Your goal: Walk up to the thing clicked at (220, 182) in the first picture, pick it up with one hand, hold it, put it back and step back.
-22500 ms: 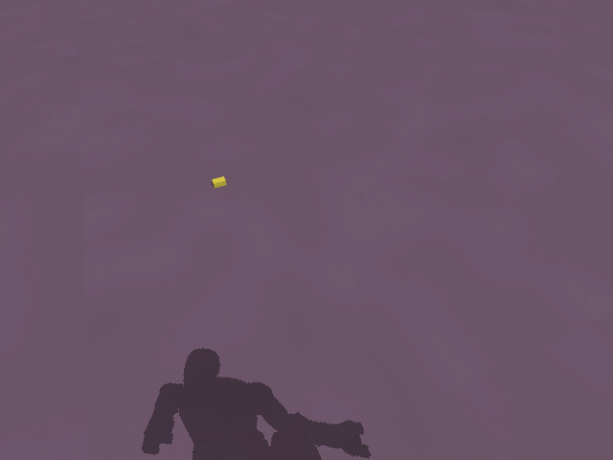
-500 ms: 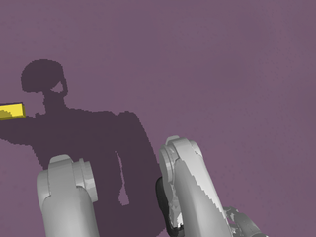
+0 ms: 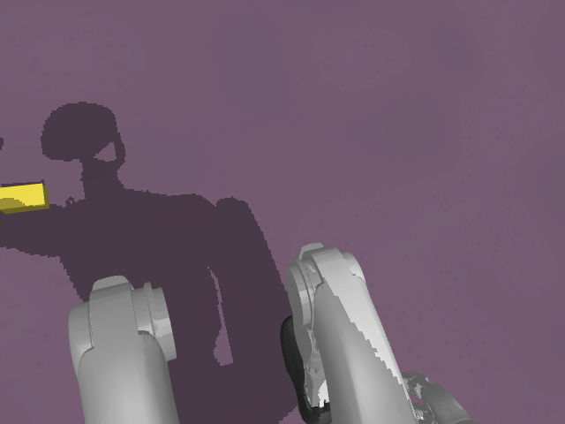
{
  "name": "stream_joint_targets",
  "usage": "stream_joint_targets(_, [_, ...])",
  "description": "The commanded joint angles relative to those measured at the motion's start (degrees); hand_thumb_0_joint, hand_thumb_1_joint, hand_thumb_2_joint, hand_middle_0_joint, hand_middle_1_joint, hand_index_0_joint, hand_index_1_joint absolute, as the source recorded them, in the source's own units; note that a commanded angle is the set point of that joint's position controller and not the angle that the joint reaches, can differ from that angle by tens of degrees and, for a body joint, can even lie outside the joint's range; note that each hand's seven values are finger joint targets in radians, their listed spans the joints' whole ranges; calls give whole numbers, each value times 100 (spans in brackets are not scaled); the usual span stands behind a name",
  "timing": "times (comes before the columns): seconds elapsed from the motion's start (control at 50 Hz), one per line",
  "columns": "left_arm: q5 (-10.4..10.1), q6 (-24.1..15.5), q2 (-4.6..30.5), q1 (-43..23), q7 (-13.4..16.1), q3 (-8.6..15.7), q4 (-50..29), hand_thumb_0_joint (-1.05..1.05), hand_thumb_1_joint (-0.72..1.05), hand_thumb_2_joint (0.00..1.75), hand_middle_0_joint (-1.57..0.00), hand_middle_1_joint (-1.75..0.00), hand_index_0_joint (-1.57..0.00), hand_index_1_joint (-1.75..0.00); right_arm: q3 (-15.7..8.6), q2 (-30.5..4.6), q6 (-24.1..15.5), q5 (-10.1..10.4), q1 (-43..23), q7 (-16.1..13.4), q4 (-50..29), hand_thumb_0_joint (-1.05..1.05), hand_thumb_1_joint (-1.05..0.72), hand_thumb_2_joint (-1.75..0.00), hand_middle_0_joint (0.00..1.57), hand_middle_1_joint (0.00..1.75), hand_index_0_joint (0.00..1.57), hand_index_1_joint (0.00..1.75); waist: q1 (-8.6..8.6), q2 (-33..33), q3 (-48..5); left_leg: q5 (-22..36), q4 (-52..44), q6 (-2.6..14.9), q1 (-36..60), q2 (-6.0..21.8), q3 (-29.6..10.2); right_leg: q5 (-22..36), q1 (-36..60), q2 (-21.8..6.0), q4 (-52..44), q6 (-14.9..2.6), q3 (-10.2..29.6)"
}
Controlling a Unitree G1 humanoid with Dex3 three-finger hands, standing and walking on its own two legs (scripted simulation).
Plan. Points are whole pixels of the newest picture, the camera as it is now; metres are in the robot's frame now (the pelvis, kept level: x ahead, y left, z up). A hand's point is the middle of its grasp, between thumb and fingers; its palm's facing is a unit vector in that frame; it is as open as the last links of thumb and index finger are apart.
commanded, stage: rise first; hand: left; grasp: from above
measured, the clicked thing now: (24, 198) +0.46 +0.35 -0.30
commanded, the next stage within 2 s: approach in 0.74 s
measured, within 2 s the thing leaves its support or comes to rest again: neither
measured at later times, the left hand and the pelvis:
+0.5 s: hand out of the picture +0.42 +0.39 -0.16, palm faces -0.45 -0.09 -0.89, open 13.0 cm; pelvis +0.00 +0.00 +0.00, yaw +0 degrees
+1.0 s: hand out of the picture +0.42 +0.38 -0.16, palm faces -0.46 -0.08 -0.89, open 13.2 cm; pelvis +0.00 +0.00 +0.00, yaw +0 degrees
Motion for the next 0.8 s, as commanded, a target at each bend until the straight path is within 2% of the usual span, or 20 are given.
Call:
stream_joint_targets(0.0, [-230,-40,1630,-1495,220,207,-731,0,-33,82,-30,-77,-29,-78,-497,-1575,-18,-5,931,-75,-94,0,-91,-90,20,30,20,30,-38,2101,-3691,825,-1423,261,3377,68,830,1293,1086,51,-1279,-510,-825])
stream_joint_targets(0.02, [-197,-45,1637,-1504,217,185,-632,0,-34,83,-30,-76,-28,-78,-485,-1602,-31,-20,960,-82,-79,0,-91,-90,20,30,20,30,-104,2089,-3555,822,-1379,260,3342,68,832,1284,1051,54,-1287,-519,-831])
stream_joint_targets(0.08, [-148,-109,1763,-1680,245,249,-654,0,-32,81,-30,-77,-29,-78,-456,-1623,-13,-25,957,-91,-101,0,-91,-90,20,30,20,30,-89,2181,-3624,916,-1384,239,3434,55,808,1313,1041,40,-1202,-539,-845])
stream_joint_targets(0.14, [-84,-138,1674,-1750,248,134,-568,0,-33,83,-30,-78,-29,-79,-424,-1583,-27,-42,954,-85,-106,0,-91,-90,20,30,20,30,-144,2218,-3587,838,-1418,242,3473,79,813,1286,1068,53,-1241,-514,-841])
stream_joint_targets(0.2, [-73,-149,2053,-1785,344,398,-647,0,-33,82,-29,-78,-29,-79,-400,-1640,-11,-60,932,-105,-150,0,-91,-90,20,30,20,30,-32,2310,-3788,888,-1408,239,3469,63,852,1332,1221,42,-1241,-505,-825])
stream_joint_targets(0.22, [-52,-115,2010,-1615,349,387,-476,0,-33,82,-29,-78,-28,-79,-393,-1635,-10,-53,899,-108,-147,0,-91,-90,20,30,20,30,-1,2328,-3670,860,-1414,234,3458,48,845,1262,1087,37,-1188,-535,-837])
stream_joint_targets(0.26, [-36,-86,1834,-1646,307,236,-446,0,-35,84,-30,-77,-28,-79,-402,-1599,-19,-52,899,-102,-133,0,-91,-90,20,30,20,30,-73,2337,-3637,825,-1432,242,3532,76,824,1240,1005,55,-1188,-529,-849])
stream_joint_targets(0.32, [-86,-77,1917,-1886,336,287,-698,0,-35,84,-28,-79,-27,-80,-419,-1643,-28,-42,936,-107,-156,0,-91,-90,20,30,20,30,-89,2468,-3820,983,-1411,223,3633,72,791,1382,1000,35,-1111,-539,-866])
stream_joint_targets(0.42, [-90,-61,1830,-1498,291,269,-465,0,-33,82,-30,-77,-29,-78,-392,-1604,-25,-69,995,-97,-131,0,-90,-90,20,30,20,30,-78,2264,-3644,934,-1376,256,3400,57,842,1381,1169,45,-1198,-504,-831])
stream_joint_targets(0.48, [-168,-56,1779,-1611,250,249,-677,0,-36,84,-28,-78,-26,-80,-433,-1637,-45,-42,998,-94,-154,0,-91,-90,20,30,20,30,-100,2348,-3603,893,-1427,234,3481,51,819,1306,1080,28,-1194,-524,-857])
stream_joint_targets(0.52, [-150,-68,1895,-1661,252,329,-835,0,-38,86,-27,-78,-25,-80,-444,-1651,-29,-36,988,-92,-149,0,-91,-90,20,30,20,30,-42,2429,-3916,981,-1434,234,3679,61,797,1379,1110,35,-1148,-524,-869])
stream_joint_targets(0.54, [-199,-80,1928,-1680,262,341,-851,0,-37,85,-27,-79,-26,-81,-460,-1657,-31,-24,971,-90,-188,0,-91,-90,20,30,20,30,-46,2407,-3870,976,-1373,235,3593,78,821,1387,1114,35,-1192,-523,-846])
stream_joint_targets(0.58, [-152,-92,1903,-1573,263,340,-802,0,-38,86,-26,-80,-24,-81,-446,-1626,-18,-35,1016,-84,-160,0,-91,-90,20,30,20,30,-50,2289,-3838,988,-1364,247,3504,64,835,1424,1212,36,-1233,-516,-823])
stream_joint_targets(0.62, [-150,-119,2055,-1682,293,462,-932,0,-38,86,-27,-78,-25,-80,-438,-1643,3,-46,1002,-99,-163,0,-90,-90,20,30,20,30,-27,2406,-3840,988,-1342,242,3474,50,850,1396,1211,30,-1222,-520,-823])
stream_joint_targets(0.64, [-163,-111,1930,-1590,287,441,-871,0,-39,87,-26,-79,-24,-81,-442,-1639,2,-50,998,-93,-158,0,-90,-90,20,30,20,30,0,2430,-3837,1051,-1397,232,3595,41,829,1406,1149,15,-1165,-534,-842])
stream_joint_targets(0.68, [-135,-100,1806,-1593,263,323,-749,0,-41,89,-24,-81,-22,-82,-457,-1645,12,-41,986,-91,-161,0,-90,-90,20,30,20,30,-101,2301,-3722,943,-1398,242,3512,55,796,1329,1013,27,-1193,-541,-871])
stream_joint_targets(0.72, [-133,-80,1675,-1590,250,201,-634,0,-42,90,-23,-81,-21,-83,-440,-1593,4,-32,1015,-90,-125,0,-90,-90,20,30,20,30,-125,2211,-3658,874,-1424,265,3460,62,828,1330,1070,35,-1250,-508,-833])
stream_joint_targets(0.78, [-124,-67,1744,-1578,252,176,-528,0,-41,89,-23,-83,-22,-84,-413,-1594,-19,-33,1022,-93,-105,0,-91,-90,20,30,20,30,-146,2089,-3553,785,-1397,271,3285,54,843,1290,1145,36,-1301,-508,-815])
